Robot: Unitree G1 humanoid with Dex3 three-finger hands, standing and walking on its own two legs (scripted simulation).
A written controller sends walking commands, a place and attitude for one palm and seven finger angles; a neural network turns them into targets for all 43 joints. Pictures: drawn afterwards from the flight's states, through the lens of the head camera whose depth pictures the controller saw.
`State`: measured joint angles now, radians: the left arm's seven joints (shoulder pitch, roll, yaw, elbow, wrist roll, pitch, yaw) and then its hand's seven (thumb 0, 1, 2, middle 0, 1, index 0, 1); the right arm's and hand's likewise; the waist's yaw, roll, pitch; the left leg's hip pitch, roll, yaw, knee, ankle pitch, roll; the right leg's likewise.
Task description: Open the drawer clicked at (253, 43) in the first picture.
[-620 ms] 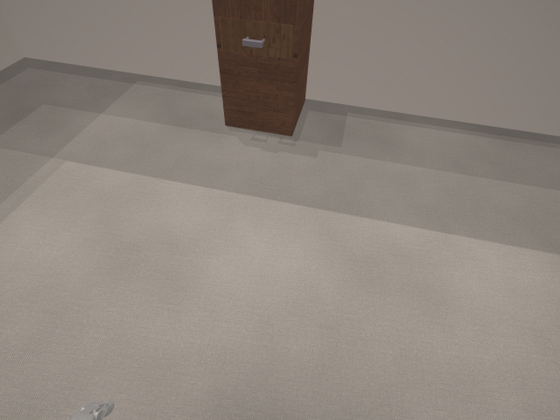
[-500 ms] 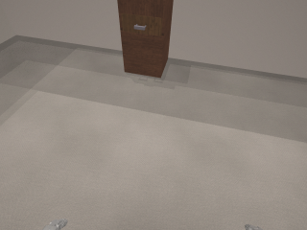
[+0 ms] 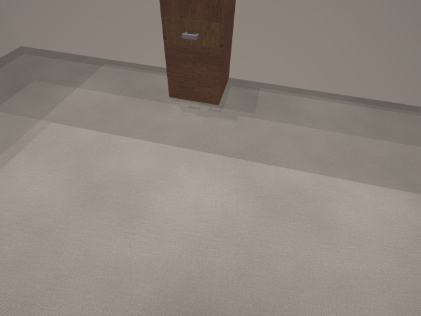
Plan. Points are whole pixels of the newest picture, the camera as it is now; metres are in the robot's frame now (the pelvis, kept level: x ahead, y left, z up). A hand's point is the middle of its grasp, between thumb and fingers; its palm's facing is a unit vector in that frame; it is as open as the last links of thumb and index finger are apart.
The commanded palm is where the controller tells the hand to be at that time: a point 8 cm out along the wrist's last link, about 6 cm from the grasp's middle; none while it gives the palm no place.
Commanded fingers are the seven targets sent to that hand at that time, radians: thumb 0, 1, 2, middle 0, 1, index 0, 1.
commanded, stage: stand and wait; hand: left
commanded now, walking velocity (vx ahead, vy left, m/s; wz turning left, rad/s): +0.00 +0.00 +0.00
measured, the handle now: (190, 35) +1.84 +0.23 -0.22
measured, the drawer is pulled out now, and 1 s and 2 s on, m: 0.00 0.00 0.00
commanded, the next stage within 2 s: look at it before walking up in 0.28 s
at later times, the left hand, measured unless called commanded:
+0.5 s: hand out of the picture +0.06 +0.24 -0.15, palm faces -0.04 -0.94 -0.33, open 7.4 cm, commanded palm none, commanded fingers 0.00 0.90 0.90 -0.20 -0.30 -0.20 -0.30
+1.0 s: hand out of the picture +0.06 +0.24 -0.15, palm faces -0.04 -0.94 -0.33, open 7.4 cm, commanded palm none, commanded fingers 0.00 0.90 0.90 -0.20 -0.30 -0.20 -0.30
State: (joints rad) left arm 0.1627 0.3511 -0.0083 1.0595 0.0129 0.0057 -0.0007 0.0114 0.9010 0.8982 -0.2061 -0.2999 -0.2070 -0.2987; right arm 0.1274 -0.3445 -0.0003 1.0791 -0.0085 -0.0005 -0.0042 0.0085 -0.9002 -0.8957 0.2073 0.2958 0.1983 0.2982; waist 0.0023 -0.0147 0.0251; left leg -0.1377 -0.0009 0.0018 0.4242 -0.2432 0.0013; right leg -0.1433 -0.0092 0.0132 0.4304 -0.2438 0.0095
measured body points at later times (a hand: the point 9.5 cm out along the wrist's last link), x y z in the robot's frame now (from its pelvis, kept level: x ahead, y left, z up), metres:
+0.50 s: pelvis -0.01 +0.00 +0.00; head -0.02 +0.00 +0.45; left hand +0.06 +0.29 -0.13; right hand +0.06 -0.30 -0.13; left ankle -0.01 +0.12 -0.74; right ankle +0.00 -0.13 -0.74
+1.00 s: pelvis -0.01 -0.01 +0.00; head +0.00 -0.01 +0.45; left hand +0.07 +0.29 -0.13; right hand +0.07 -0.31 -0.13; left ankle -0.01 +0.12 -0.74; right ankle +0.00 -0.13 -0.74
